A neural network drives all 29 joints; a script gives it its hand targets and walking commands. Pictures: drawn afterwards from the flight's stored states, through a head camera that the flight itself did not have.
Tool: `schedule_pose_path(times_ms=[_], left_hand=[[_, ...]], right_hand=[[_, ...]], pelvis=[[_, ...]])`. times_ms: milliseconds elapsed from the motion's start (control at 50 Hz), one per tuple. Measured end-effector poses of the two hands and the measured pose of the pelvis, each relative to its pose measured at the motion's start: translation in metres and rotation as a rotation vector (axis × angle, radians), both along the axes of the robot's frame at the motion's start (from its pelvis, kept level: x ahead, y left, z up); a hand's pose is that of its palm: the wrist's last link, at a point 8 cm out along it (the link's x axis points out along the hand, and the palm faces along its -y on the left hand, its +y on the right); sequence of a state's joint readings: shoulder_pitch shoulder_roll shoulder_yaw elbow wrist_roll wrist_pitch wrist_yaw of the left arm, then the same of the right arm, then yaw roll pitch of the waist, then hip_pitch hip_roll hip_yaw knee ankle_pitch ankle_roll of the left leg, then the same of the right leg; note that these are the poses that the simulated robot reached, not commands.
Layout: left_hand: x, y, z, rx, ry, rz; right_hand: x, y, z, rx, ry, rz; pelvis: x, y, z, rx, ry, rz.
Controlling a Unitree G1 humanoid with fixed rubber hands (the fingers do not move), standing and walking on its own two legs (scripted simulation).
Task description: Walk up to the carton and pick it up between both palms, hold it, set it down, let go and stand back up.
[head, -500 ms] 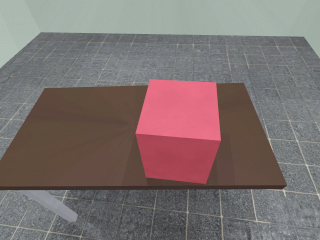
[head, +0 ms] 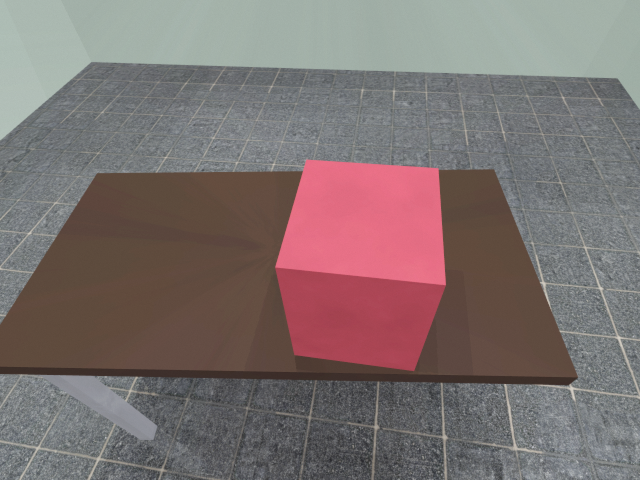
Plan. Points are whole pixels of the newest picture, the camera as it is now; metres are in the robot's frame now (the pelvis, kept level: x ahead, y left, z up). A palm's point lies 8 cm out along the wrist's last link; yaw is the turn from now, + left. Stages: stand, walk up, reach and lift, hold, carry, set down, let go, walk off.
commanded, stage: stand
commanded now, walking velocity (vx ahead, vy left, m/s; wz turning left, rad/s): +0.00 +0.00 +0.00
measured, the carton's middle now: (361, 267) +0.43 -0.03 -0.02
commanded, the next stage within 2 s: none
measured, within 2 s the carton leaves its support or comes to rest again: neither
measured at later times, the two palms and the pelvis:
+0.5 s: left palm out of the picture +0.01 +0.23 -0.14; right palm out of the picture +0.04 -0.25 -0.13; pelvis +0.00 -0.01 +0.00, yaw -1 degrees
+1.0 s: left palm out of the picture +0.05 +0.23 -0.14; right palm out of the picture +0.03 -0.26 -0.13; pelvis +0.00 -0.02 +0.00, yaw -3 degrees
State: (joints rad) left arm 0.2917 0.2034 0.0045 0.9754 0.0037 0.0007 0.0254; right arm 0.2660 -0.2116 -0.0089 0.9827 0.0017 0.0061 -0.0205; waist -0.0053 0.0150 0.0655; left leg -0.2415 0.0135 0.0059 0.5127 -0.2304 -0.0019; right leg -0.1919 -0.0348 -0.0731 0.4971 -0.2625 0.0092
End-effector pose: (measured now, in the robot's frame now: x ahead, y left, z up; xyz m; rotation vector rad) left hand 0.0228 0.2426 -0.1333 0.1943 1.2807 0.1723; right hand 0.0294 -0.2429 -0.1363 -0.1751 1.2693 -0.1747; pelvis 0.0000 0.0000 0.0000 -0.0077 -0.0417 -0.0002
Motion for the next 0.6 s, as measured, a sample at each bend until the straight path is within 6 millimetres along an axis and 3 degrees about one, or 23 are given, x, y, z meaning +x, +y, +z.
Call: schedule_pose_path(times_ms=[340, 600], left_hand=[[-0.009, -0.002, -0.003, -0.008, 0.027, 0.028], [-0.007, -0.013, -0.006, -0.015, 0.033, 0.022]], right_hand=[[0.003, 0.0, 0.0, -0.004, -0.002, 0.009], [0.016, -0.013, 0.004, -0.018, -0.056, -0.012]], pelvis=[[0.001, -0.003, 0.0, 0.003, 0.002, 0.0], [0.001, -0.012, -0.002, 0.007, 0.005, -0.026]])
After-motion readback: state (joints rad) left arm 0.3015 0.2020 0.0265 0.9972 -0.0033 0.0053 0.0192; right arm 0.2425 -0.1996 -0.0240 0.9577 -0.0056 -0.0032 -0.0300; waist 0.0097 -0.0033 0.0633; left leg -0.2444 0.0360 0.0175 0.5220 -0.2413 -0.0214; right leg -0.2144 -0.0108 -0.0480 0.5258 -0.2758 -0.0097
